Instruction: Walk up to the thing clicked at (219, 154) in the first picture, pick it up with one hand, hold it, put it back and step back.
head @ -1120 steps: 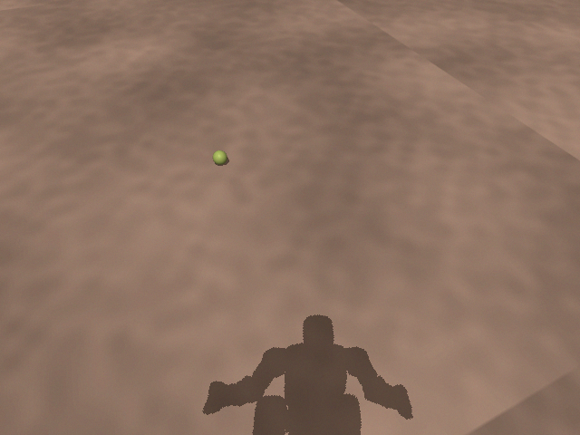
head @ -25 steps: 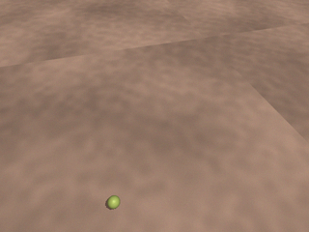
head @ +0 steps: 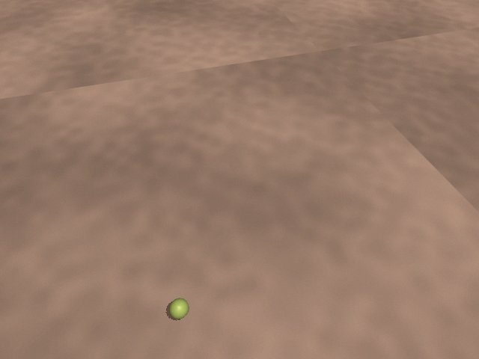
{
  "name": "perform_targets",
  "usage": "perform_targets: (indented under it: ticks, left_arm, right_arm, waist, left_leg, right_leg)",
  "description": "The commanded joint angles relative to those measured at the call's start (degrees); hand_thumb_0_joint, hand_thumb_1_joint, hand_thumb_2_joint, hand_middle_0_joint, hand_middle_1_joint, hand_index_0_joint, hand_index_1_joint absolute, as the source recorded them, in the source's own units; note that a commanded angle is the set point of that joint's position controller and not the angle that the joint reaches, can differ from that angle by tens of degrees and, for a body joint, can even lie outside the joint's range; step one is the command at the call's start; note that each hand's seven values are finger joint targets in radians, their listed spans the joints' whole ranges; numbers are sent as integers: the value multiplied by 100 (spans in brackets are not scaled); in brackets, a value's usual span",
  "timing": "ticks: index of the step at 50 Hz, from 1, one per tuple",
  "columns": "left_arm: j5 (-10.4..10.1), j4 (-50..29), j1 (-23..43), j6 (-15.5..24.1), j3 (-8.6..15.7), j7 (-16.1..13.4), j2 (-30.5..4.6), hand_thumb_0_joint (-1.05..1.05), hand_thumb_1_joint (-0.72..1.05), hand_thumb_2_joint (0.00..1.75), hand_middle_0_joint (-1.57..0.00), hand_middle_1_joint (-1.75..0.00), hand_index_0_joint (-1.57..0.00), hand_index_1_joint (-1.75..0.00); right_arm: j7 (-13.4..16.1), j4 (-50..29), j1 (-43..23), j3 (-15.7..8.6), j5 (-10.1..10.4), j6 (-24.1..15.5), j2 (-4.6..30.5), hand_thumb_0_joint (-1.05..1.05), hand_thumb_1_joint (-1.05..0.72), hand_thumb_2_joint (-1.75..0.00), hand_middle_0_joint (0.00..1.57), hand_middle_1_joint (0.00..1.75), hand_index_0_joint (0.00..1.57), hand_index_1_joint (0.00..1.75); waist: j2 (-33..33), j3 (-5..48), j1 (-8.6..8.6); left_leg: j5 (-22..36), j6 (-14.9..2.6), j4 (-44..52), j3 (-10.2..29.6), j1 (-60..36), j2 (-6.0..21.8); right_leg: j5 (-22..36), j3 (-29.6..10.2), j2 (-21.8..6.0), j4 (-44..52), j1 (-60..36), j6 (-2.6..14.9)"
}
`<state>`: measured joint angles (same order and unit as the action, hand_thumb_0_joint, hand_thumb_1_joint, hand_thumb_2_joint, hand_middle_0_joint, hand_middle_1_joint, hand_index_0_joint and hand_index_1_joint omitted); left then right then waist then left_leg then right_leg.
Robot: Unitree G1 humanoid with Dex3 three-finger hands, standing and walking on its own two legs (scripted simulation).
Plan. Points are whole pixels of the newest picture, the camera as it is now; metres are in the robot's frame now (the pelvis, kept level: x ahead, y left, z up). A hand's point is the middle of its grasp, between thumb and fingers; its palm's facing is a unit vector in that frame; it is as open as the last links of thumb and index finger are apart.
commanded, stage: rise first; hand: left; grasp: from above
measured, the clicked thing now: (179, 308) +0.43 +0.25 -0.74
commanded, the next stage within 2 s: none
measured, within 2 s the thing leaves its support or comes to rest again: neither
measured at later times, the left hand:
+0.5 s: hand out of the picture +0.14 +0.26 -0.21, palm faces -0.10 -0.91 -0.41, open 13.5 cm
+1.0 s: hand out of the picture +0.13 +0.27 -0.25, palm faces -0.21 -0.84 -0.50, open 14.1 cm
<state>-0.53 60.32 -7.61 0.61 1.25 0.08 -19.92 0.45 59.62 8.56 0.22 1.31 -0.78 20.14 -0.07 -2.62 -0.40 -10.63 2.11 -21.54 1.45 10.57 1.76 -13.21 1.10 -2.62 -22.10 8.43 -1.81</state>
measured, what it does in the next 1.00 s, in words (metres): lowers itself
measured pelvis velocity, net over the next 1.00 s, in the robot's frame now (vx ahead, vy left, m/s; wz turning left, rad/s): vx -0.02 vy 0.01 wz -0.02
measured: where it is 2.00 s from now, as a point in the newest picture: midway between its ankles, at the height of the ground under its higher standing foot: outside the picture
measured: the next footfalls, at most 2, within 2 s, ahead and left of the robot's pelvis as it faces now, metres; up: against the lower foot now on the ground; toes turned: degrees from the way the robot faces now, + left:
none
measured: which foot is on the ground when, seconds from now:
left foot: down 0.00-1.00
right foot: down 0.00-1.00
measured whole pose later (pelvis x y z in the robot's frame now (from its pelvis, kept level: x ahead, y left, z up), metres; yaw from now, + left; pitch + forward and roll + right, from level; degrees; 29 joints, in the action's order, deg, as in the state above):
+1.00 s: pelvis -0.02 +0.01 -0.12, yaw -1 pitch +21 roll -2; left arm 16.5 21.2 -16.0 -12.4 8.1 -0.2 -18.8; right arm 0.0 31.1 10.1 -1.6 0.1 -8.8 12.9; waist 0.1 7.7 -1.7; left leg -32.1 1.9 -73.6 3.5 62.3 2.6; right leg -33.5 0.4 -1.4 -71.5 58.6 -2.5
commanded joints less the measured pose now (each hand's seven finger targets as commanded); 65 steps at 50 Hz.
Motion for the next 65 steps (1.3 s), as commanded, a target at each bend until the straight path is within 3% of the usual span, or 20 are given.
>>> perform_targets:
  ticks: [1, 3, 5, 6, 8, 10, 12, 15, 17, 18, 24, 30, 38, 46, 50, 52, 55, 57, 60, 65]
  left_arm:
    - [31, -225, 1367, 272, 687, -111, -1092, 0, 52, 91, -20, -66, -19, -68]
    - [226, -419, 1862, 323, 848, -20, -1435, 0, 36, 90, -16, -81, -16, -81]
    - [526, -4, 1093, 207, 989, 118, -1368, 0, 20, 89, -11, -96, -15, -92]
    - [708, 64, 876, 146, 1120, 169, -1393, 0, 12, 90, -10, -100, -13, -96]
    - [841, -330, 521, 23, 1235, 172, -1347, 0, -4, 91, -8, -104, -11, -101]
    - [915, -674, 552, -210, 1154, 88, -1166, 0, -20, 95, -5, -109, -8, -106]
    - [1031, -681, 780, -495, 958, 57, -947, 0, -32, 97, -6, -108, -8, -106]
    - [1078, -1184, 875, -725, 1083, -12, -1078, 0, -48, 97, -7, -108, -8, -107]
    - [1100, -1357, 709, -757, 1017, -34, -859, 0, -53, 96, -7, -109, -8, -108]
    - [1127, -1570, 697, -744, 1128, -41, -969, 0, -53, 98, -7, -108, -7, -107]
    - [1317, -2700, 334, -635, 1259, -70, -1088, 0, -54, 99, -6, -107, -6, -108]
    - [1451, -3463, -284, -884, 1190, -74, -952, 0, -56, 101, -6, -107, -5, -108]
    - [1579, -3959, -684, -1180, 1115, -100, -866, 0, -55, 98, -6, -107, -6, -107]
    - [1777, -4582, -1172, -1169, 1113, -150, -900, 0, -55, 96, -6, -108, -7, -108]
    - [1856, -4738, -930, -1180, 1090, -191, -941, 0, -55, 96, -6, -107, -6, -107]
    - [2024, -4439, -406, -1068, 1070, -207, -1050, 0, -55, 96, -6, -107, -6, -107]
    - [2436, -3729, 291, -690, 1165, -242, -1342, 0, -54, 95, -6, -108, -6, -107]
    - [2683, -3434, 600, -348, 1103, -266, -1350, 0, -52, 95, -5, -108, -6, -107]
    - [3047, -3571, 1000, 150, 778, -311, -1252, 0, -52, 97, -5, -109, -6, -108]
    - [3754, -2918, 1540, 578, 1242, -729, -2058, 0, -56, 101, -7, -109, -6, -109]
  right_arm:
    - [203, -1185, 141, -229, 173, -256, 611, 0, -94, -91, 20, 30, 20, 30]
    - [272, -1358, 320, -381, 111, -303, 608, 0, -90, -90, 20, 30, 20, 30]
    - [237, -1511, 518, -492, 12, -337, 567, 0, -93, -91, 20, 30, 20, 30]
    - [197, -1618, 599, -565, -44, -346, 540, 0, -92, -91, 20, 30, 20, 30]
    - [152, -1934, 530, -607, -46, -368, 463, 0, -92, -90, 20, 30, 20, 30]
    - [131, -2196, 422, -576, -26, -365, 398, 0, -92, -90, 20, 30, 20, 30]
    - [99, -2416, 279, -573, 6, -365, 402, 0, -92, -91, 20, 30, 20, 30]
    - [50, -2672, 286, -606, 0, -428, 377, 0, -91, -90, 20, 30, 20, 30]
    - [31, -2745, 341, -604, -7, -523, 329, 0, -91, -90, 20, 30, 20, 30]
    - [24, -2799, 424, -628, -10, -561, 356, 0, -90, -90, 20, 30, 20, 30]
    - [82, -3013, 460, -641, -61, -771, 256, 0, -89, -90, 20, 30, 20, 30]
    - [127, -3189, 411, -636, -86, -856, 243, 0, -91, -90, 20, 30, 20, 30]
    - [122, -3413, 309, -570, -115, -975, 169, 0, -92, -91, 20, 30, 20, 30]
    - [52, -3594, 219, -566, -108, -1063, 130, 0, -91, -90, 20, 30, 20, 30]
    - [33, -3614, 142, -564, -101, -1087, 152, 0, -90, -90, 20, 30, 20, 30]
    - [39, -3553, 47, -547, -102, -1125, 193, 0, -91, -90, 20, 30, 20, 30]
    - [13, -3403, -65, -557, -123, -1210, 254, 0, -90, -90, 20, 30, 20, 30]
    - [-22, -3301, -72, -587, -147, -1273, 302, 0, -88, -89, 20, 30, 20, 30]
    - [-60, -3214, -59, -651, -153, -1341, 383, 0, -87, -89, 20, 30, 20, 30]
    - [-125, -2923, -90, -669, -139, -1254, 544, 0, -89, -90, 20, 30, 20, 30]
  waist:
    - [-233, 185, -180]
    - [-323, 908, -167]
    - [-80, 1380, -102]
    - [-69, 1563, 42]
    - [260, 1873, 244]
    - [476, 1763, 246]
    - [244, 1326, 81]
    - [114, 1430, 40]
    - [38, 1425, -5]
    - [26, 1562, -6]
    - [291, 2086, -55]
    - [488, 2229, -97]
    - [370, 2337, -142]
    - [516, 2729, -42]
    - [509, 2646, -113]
    - [434, 2434, -240]
    - [446, 2289, -224]
    - [516, 2495, -211]
    - [704, 3223, -266]
    - [774, 3924, -62]
  left_leg:
    - [-69, -229, -319, -387, 526, -198]
    - [235, -257, -661, -345, 568, -193]
    - [567, -224, -1099, -333, 820, -245]
    - [707, -212, -1258, -320, 973, -264]
    - [760, -171, -1327, -367, 981, -312]
    - [684, -121, -1276, -339, 1058, -274]
    - [366, -126, -1405, -273, 1394, -211]
    - [15, -155, -1740, -265, 1744, -180]
    - [-67, -167, -1972, -244, 1938, -163]
    - [-30, -174, -2136, -246, 1994, -152]
    - [41, -192, -2866, -217, 2352, -99]
    - [92, -179, -3191, -126, 2561, -36]
    - [-43, -224, -3752, -95, 3179, -25]
    - [54, -212, -4236, -22, 3538, -42]
    - [-444, -220, -4437, -13, 3934, -51]
    - [-865, -229, -4625, 62, 4345, -38]
    - [-1388, -229, -5116, 106, 5075, -51]
    - [-1610, -207, -5405, 128, 5354, -56]
    - [-1601, -194, -5874, 121, 5490, -69]
    - [-1037, -183, -6773, 101, 6092, -83]
  right_leg:
    - [220, 177, 261, -111, 930, 204]
    - [570, 122, 254, -439, 969, 181]
    - [885, 102, 236, -897, 1117, 197]
    - [937, 107, 236, -1051, 1141, 219]
    - [895, 83, 229, -1159, 988, 238]
    - [698, 100, 263, -1206, 1189, 257]
    - [344, 159, 298, -1267, 1610, 252]
    - [-15, 164, 319, -1555, 1977, 235]
    - [-93, 191, 328, -1809, 2233, 228]
    - [-44, 161, 324, -1962, 2319, 221]
    - [86, 58, 271, -2663, 2817, 204]
    - [53, 76, 292, -3023, 3201, 217]
    - [-56, 105, 288, -3490, 3666, 212]
    - [-87, 141, 313, -4079, 4190, 229]
    - [-429, 128, 312, -4251, 4496, 233]
    - [-777, 130, 314, -4467, 4944, 237]
    - [-1278, 105, 296, -5058, 5798, 262]
    - [-1468, 91, 282, -5469, 6245, 272]
    - [-1401, 72, 284, -5975, 6706, 279]
    - [-1030, 113, 325, -6884, 7454, 291]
